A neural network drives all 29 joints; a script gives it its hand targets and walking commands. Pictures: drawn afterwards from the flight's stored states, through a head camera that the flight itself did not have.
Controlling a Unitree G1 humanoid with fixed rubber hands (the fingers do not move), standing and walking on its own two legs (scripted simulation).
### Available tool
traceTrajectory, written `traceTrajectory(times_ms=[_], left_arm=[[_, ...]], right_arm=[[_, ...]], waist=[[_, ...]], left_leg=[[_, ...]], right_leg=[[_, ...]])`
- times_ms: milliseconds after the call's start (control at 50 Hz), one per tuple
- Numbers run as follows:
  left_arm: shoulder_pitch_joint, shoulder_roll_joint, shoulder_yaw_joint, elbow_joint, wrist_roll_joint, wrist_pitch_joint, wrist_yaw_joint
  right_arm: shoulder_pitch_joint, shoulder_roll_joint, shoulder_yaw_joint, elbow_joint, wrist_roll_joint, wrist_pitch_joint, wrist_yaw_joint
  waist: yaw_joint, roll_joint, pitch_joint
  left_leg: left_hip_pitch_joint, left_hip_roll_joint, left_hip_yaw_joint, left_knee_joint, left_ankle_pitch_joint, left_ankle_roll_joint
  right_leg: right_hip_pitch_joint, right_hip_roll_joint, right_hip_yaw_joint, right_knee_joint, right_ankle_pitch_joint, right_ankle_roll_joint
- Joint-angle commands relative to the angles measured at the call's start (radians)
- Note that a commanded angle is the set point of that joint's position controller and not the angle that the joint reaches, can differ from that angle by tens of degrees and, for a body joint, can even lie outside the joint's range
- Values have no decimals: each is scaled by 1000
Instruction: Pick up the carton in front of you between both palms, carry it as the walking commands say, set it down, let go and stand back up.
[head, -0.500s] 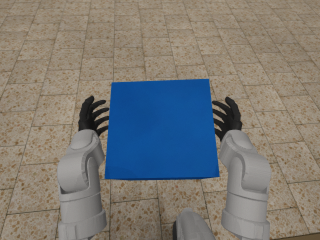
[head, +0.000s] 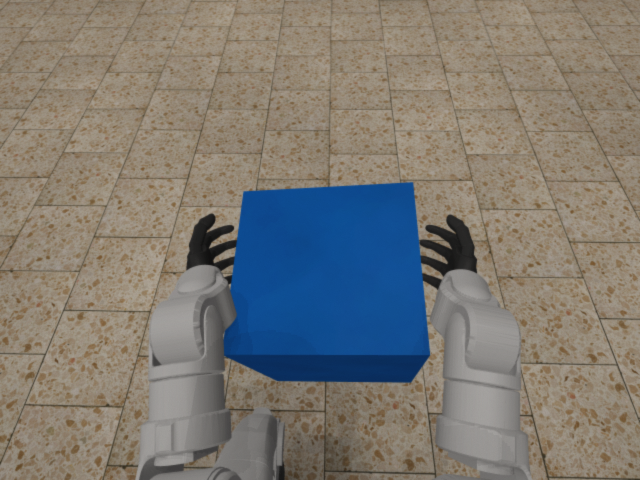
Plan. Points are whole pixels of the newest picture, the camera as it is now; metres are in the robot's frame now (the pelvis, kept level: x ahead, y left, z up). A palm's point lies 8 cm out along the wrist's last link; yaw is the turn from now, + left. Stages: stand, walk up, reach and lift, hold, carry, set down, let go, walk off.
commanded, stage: carry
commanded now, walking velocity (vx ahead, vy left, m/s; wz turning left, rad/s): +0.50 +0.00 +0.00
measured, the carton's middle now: (335, 296) +0.35 +0.01 -0.04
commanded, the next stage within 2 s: none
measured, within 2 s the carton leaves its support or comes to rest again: neither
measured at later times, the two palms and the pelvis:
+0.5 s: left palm (262, 60) +0.66 +0.14 +0.12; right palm (462, 67) +0.65 -0.15 +0.13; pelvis +0.35 +0.01 +0.02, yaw -3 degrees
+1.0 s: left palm out of the picture +0.91 +0.09 +0.10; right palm out of the picture +0.92 -0.20 +0.09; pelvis +0.68 -0.06 +0.02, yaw +1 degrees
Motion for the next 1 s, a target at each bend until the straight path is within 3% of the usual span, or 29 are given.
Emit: traceTrajectory(times_ms=[0, 80, 120, 140, 160, 180, 200, 220, 240, 260, 280, 320, 380, 440, 560, 600, 620, 640, 660, 680, 700, 720, 740, 760, 800, 840, 920, 980], left_arm=[[-525, -881, -704, -76, -264, -29, -184], [-489, -865, -704, -85, -249, -43, -180], [-474, -842, -697, -103, -237, -42, -169], [-483, -824, -696, -117, -233, -39, -163], [-497, -804, -696, -130, -227, -35, -154], [-500, -792, -695, -132, -222, -23, -145], [-442, -763, -681, -133, -218, -10, -138], [-442, -735, -678, -151, -217, -4, -129], [-457, -731, -661, -167, -213, 3, -124], [-464, -742, -655, -187, -209, 9, -122], [-445, -743, -647, -193, -203, 18, -121], [-375, -778, -657, -197, -208, 42, -129], [-271, -806, -686, -228, -216, 88, -139], [-179, -827, -720, -266, -226, 144, -152], [-109, -844, -764, -379, -264, 224, -176], [-59, -834, -759, -407, -267, 237, -181], [-35, -833, -753, -417, -265, 239, -184], [-4, -832, -744, -427, -264, 241, -188], [33, -829, -730, -436, -258, 244, -194], [3, -824, -731, -431, -256, 238, -195], [38, -855, -733, -430, -266, 233, -201], [36, -880, -741, -458, -275, 226, -211], [23, -915, -750, -474, -282, 215, -220], [9, -936, -760, -486, -286, 204, -229], [15, -950, -773, -492, -288, 183, -240], [55, -930, -778, -488, -282, 172, -247], [110, -848, -779, -490, -274, 170, -244], [127, -778, -773, -524, -272, 179, -227]], right_arm=[[-424, 933, 636, 27, 176, -26, 59], [-432, 903, 650, -27, 189, -34, 66], [-446, 878, 658, -62, 208, -32, 66], [-448, 861, 660, -76, 217, -30, 64], [-442, 844, 658, -84, 220, -26, 64], [-432, 819, 648, -73, 218, -19, 61], [-411, 795, 642, -60, 228, -10, 51], [-386, 799, 664, -59, 250, 2, 52], [-406, 813, 687, -87, 270, 11, 58], [-427, 835, 707, -113, 291, 23, 68], [-446, 851, 729, -140, 314, 33, 79], [-451, 857, 753, -201, 353, 56, 94], [-342, 847, 750, -255, 365, 109, 114], [-202, 839, 711, -269, 341, 169, 132], [-76, 819, 670, -333, 311, 236, 145], [-40, 812, 672, -368, 300, 245, 141], [-27, 812, 679, -387, 301, 249, 141], [-9, 810, 690, -409, 304, 251, 142], [-19, 805, 700, -435, 310, 254, 145], [-42, 815, 723, -479, 314, 259, 147], [-64, 817, 743, -496, 332, 257, 152], [-62, 859, 766, -498, 344, 248, 159], [-64, 892, 774, -506, 350, 235, 167], [-63, 919, 783, -502, 352, 222, 173], [-35, 949, 791, -489, 341, 200, 178], [13, 943, 796, -473, 323, 186, 175], [64, 881, 798, -476, 298, 185, 157], [72, 824, 800, -513, 307, 197, 141]], waist=[[21, -90, -490], [-1, -115, -427], [-55, -156, -477], [-109, -138, -538], [-134, -77, -581], [-115, 128, -636], [-126, 274, -709], [-123, 193, -675], [-123, 104, -608], [-103, 14, -541], [-89, -16, -523], [-75, 10, -507], [-77, 89, -474], [-78, 148, -422], [-88, 181, -273], [-74, 192, -289], [-60, 174, -334], [-50, 130, -390], [-27, 8, -451], [-34, -269, -524], [-35, -278, -500], [-42, -216, -484], [-43, -107, -480], [-47, -42, -451], [-53, -77, -443], [-51, -108, -417], [-50, -132, -327], [-45, -131, -260]], left_leg=[[-62, -36, 73, -155, 109, 7], [137, -102, 176, -525, 297, 12], [398, -138, 217, -596, 335, 37], [583, -131, 214, -676, 377, 43], [805, -32, 98, -655, 398, 57], [1038, 229, -241, -550, 720, 124], [1203, 356, -580, -649, 485, 334], [1182, 335, -557, -695, 364, 332], [1107, 301, -469, -714, 394, 290], [1017, 282, -387, -737, 476, 243], [959, 268, -332, -761, 463, 212], [891, 240, -253, -802, 449, 171], [935, 209, -136, -816, 595, 151], [949, 158, -29, -818, 679, 106], [916, 130, 70, -842, 752, 77], [884, 141, 102, -744, 850, 51], [841, 126, 153, -620, 867, 25], [739, 98, 184, -475, 770, -1], [565, 66, 173, -250, 461, -20], [232, -60, 116, 54, 67, -56], [107, -79, 6, 211, -184, -34], [75, -17, -38, 263, -159, -4], [87, 22, -48, 233, -106, 5], [108, 56, -50, 162, -59, 5], [163, 67, -20, 40, -3, -11], [165, 61, 20, -63, 27, -32], [91, 61, 83, -268, 144, -61], [81, 48, 116, -394, 211, -58]], right_leg=[[492, -239, 204, -46, 892, -30], [481, -205, 102, -60, 1065, 28], [422, -221, 49, 67, 1215, 57], [373, -211, -11, 224, 1154, 83], [203, -186, -15, 391, 884, 94], [-50, -100, 14, 565, 160, 111], [-331, 30, 96, 868, -215, 133], [-435, -27, 167, 929, -172, 105], [-460, -66, 173, 874, -127, 90], [-444, -94, 155, 786, -81, 91], [-410, -115, 150, 710, -40, 97], [-345, -128, 119, 573, 2, 112], [-374, -120, 51, 391, 42, 139], [-385, -116, -4, 240, 155, 157], [-317, -83, -94, 1, 313, 139], [-175, -62, -123, -35, 325, 117], [-27, -35, -153, -78, 336, 109], [161, -31, -155, -89, 285, 103], [345, -201, 83, -104, 192, 85], [574, -462, 557, -182, 104, -74], [555, -483, 636, -248, 237, -113], [514, -460, 518, -227, 344, -100], [456, -439, 425, -218, 406, -74], [378, -415, 344, -236, 409, -43], [302, -377, 230, -283, 320, 0], [275, -352, 167, -320, 264, -2], [302, -320, 89, -351, 332, -3], [316, -304, 49, -347, 418, 6]])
